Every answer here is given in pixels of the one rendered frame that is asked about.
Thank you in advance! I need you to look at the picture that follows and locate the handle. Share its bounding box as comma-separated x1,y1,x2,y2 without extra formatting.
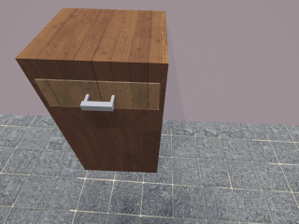
80,94,115,112

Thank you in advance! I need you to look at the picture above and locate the drawer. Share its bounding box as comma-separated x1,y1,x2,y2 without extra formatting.
35,78,160,109

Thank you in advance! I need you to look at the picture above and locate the cabinet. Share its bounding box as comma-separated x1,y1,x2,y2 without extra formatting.
15,7,169,173

